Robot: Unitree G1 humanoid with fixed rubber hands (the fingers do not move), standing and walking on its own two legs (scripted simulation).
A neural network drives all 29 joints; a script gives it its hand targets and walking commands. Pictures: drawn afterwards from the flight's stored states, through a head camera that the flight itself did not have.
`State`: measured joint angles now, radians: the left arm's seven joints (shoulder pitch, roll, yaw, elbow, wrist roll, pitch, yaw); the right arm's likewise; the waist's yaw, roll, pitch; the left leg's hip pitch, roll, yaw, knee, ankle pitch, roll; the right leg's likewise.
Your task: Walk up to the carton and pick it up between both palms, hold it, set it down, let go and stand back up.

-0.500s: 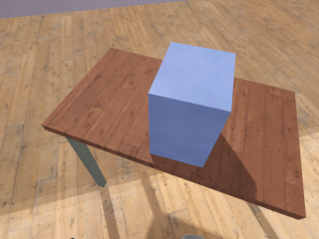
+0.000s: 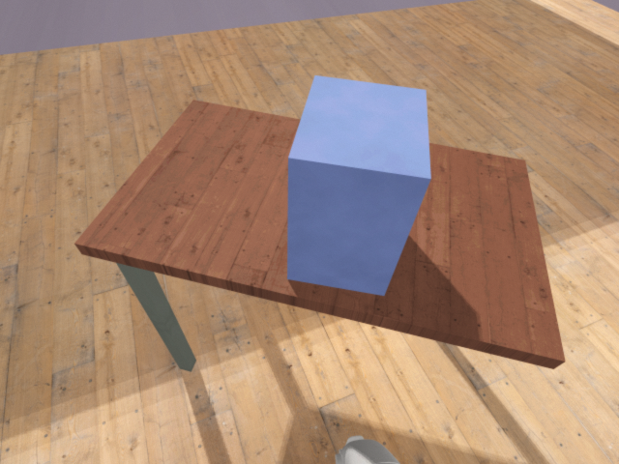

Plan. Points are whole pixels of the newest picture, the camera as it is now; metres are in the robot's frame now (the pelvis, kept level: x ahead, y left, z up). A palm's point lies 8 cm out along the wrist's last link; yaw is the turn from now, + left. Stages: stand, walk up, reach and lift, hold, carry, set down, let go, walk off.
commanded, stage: walk up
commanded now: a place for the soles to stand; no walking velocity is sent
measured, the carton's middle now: (351, 191) +0.50 -0.06 +0.05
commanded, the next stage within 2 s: none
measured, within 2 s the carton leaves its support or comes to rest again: neither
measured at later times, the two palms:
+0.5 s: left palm out of the picture +0.08 +0.24 -0.10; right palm out of the picture +0.05 -0.26 -0.13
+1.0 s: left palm out of the picture +0.14 +0.28 -0.12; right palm out of the picture +0.06 -0.24 -0.11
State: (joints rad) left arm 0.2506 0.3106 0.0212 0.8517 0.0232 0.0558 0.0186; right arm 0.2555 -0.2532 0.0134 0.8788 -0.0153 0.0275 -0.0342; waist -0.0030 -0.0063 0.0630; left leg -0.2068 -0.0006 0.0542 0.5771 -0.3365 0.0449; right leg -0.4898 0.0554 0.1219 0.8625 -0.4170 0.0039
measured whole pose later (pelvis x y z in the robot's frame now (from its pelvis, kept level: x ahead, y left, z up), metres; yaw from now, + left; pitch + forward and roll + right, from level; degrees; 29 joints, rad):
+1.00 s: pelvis +0.06 +0.03 +0.01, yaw -14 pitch -1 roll +1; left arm 0.30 0.28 -0.03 0.96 0.00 -0.01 0.02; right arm 0.20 -0.27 0.03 0.97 -0.01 0.00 -0.01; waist 0.00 -0.03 0.06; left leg -0.23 0.01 0.09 0.45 -0.20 0.02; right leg -0.15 -0.01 0.15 0.46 -0.30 0.05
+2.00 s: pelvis +0.04 +0.04 +0.00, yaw -20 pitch -1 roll +1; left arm 0.28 0.29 -0.04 0.93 0.00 -0.01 0.04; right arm 0.19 -0.31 0.02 1.02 -0.01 0.05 0.00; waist -0.01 -0.02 0.06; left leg -0.24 0.04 0.19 0.49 -0.22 0.02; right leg -0.23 0.01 0.24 0.54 -0.29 0.06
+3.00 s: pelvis +0.04 +0.01 +0.01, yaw -18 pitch -5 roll +0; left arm 0.11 0.30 0.07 0.44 -0.01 0.29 -0.06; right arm 0.18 -0.13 0.00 0.52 -0.01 -0.02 -0.07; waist 0.00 0.01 0.14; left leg -0.15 0.06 0.08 0.45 -0.21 -0.03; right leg -0.12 -0.03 0.01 0.46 -0.26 0.03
